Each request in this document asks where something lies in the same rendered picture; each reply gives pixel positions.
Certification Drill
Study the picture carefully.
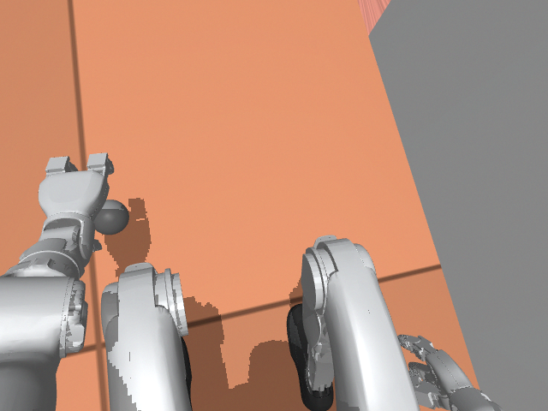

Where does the ball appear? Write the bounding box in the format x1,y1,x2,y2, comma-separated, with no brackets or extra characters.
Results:
93,200,129,235

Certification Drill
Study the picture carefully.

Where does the right robot arm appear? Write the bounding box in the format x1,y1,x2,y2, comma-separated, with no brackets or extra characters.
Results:
449,388,504,411

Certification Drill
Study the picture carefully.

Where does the left robot arm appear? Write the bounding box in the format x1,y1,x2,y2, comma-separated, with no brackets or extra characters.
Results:
0,212,95,411

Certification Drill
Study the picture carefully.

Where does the right robot hand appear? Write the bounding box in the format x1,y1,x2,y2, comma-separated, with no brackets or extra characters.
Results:
397,335,473,411

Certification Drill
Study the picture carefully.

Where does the left robot hand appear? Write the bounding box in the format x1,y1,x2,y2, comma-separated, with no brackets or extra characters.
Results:
39,152,114,252

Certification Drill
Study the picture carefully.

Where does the right robot foot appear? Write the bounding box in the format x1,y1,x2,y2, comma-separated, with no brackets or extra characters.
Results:
287,304,334,411

